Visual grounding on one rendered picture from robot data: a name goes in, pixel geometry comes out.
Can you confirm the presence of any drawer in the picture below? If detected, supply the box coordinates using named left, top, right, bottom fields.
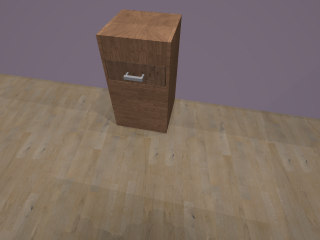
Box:
left=105, top=59, right=167, bottom=87

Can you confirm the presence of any cabinet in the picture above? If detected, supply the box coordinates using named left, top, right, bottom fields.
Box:
left=96, top=9, right=182, bottom=133

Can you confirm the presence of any handle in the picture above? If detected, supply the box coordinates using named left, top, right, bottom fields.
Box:
left=123, top=72, right=145, bottom=82

